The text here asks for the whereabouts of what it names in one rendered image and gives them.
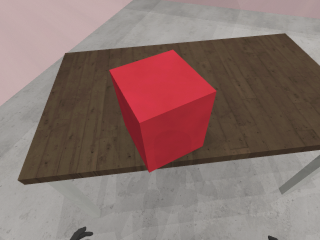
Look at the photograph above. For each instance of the carton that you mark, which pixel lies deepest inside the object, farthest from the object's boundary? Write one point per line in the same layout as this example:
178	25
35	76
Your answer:
166	106

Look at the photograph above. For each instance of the table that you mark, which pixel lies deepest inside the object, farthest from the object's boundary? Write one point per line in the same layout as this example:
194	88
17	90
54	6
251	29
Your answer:
267	103

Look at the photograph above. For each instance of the left robot hand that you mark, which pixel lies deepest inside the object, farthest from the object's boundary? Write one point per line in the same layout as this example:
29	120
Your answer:
80	233

